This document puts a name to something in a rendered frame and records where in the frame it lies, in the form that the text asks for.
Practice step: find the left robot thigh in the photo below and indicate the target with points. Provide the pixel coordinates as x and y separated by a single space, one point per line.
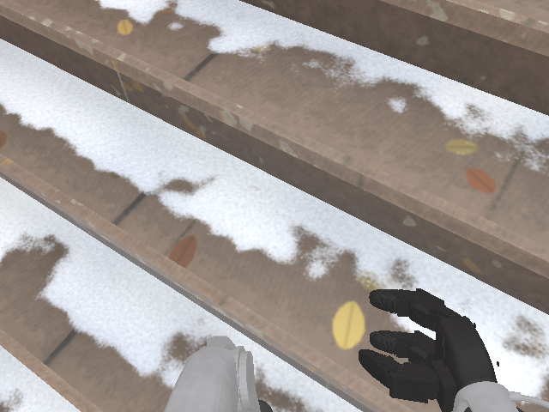
216 378

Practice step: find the right robot forearm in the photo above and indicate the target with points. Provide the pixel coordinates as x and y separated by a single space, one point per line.
484 396

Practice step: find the right robot hand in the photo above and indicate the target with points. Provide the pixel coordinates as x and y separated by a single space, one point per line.
439 368

